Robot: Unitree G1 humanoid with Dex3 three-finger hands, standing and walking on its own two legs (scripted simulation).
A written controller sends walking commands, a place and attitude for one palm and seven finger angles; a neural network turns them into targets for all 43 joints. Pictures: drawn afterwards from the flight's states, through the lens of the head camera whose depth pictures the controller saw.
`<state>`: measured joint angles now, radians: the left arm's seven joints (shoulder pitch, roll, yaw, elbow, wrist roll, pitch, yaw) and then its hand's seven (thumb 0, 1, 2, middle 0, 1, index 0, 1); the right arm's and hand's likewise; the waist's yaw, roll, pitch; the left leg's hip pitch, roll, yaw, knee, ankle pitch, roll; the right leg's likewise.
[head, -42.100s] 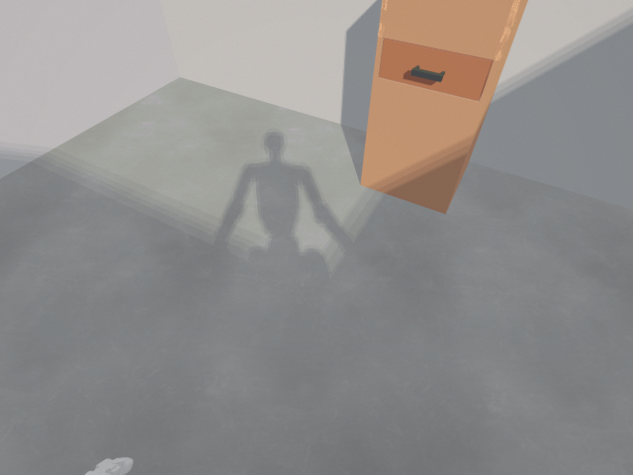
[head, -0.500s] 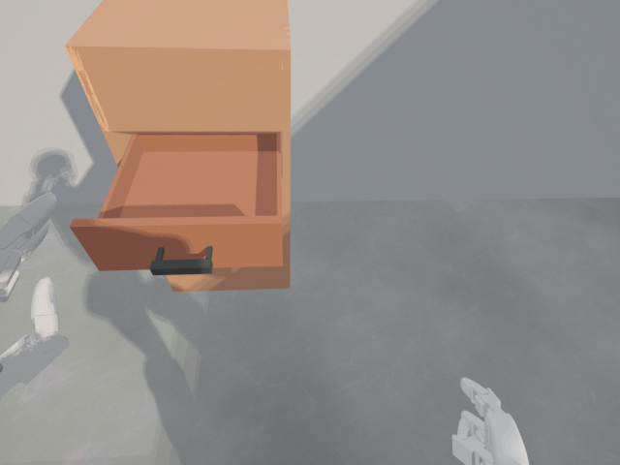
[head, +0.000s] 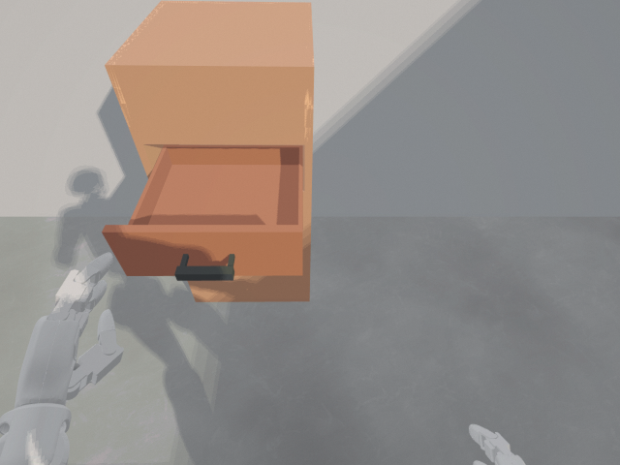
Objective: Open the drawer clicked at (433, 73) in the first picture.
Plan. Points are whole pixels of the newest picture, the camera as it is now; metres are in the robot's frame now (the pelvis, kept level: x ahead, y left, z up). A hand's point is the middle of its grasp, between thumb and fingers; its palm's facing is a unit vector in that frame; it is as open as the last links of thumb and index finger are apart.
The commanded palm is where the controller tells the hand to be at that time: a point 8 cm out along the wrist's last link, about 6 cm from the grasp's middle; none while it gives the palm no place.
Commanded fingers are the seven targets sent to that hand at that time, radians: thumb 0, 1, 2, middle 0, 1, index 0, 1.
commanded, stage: let the arm hang, fingers relaxed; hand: left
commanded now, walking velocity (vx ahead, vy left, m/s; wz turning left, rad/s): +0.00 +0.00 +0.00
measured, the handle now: (206, 265) +0.51 +0.24 -0.13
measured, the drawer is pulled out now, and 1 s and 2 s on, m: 0.29 0.29 0.29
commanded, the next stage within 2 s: look to check the result in 1.02 s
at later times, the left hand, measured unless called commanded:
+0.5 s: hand out of the picture +0.01 +0.17 -0.16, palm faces +0.05 -0.97 -0.24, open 7.2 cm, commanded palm none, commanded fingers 0.00 0.90 0.90 -0.20 -0.30 -0.20 -0.30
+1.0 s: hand out of the picture +0.01 +0.17 -0.16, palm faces +0.03 -0.98 -0.20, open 7.3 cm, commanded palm none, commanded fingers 0.00 0.90 0.90 -0.20 -0.30 -0.20 -0.30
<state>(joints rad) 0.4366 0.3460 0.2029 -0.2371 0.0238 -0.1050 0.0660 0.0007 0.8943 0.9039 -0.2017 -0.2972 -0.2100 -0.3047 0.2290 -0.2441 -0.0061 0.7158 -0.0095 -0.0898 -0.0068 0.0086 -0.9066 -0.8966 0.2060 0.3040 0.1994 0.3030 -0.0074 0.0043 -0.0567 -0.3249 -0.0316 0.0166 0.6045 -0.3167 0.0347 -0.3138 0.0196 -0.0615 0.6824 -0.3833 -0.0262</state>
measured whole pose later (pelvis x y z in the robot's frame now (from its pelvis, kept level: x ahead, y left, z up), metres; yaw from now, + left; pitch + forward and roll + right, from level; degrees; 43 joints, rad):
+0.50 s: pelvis +0.01 -0.02 +0.01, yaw +1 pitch -1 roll +0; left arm 0.29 0.20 0.02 1.02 0.00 0.02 0.03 -0.01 0.93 0.90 -0.20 -0.30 -0.20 -0.30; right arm 0.29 -0.16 0.00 1.00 -0.01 0.02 -0.05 0.00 -0.91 -0.90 0.20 0.30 0.20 0.30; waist 0.00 0.01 0.08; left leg -0.18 0.00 -0.02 0.46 -0.26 0.00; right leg -0.15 0.07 -0.01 0.41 -0.24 -0.06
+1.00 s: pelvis +0.00 -0.01 +0.02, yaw +0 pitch -2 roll +0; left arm 0.25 0.15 0.01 1.12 0.00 0.00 0.03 0.00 0.91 0.90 -0.20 -0.30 -0.20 -0.30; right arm 0.29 -0.14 0.01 1.11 -0.02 0.01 -0.04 0.00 -0.92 -0.90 0.20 0.30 0.20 0.30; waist -0.01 0.02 0.06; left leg -0.14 -0.02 0.00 0.37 -0.20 0.02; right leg -0.13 0.05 0.01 0.37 -0.20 -0.04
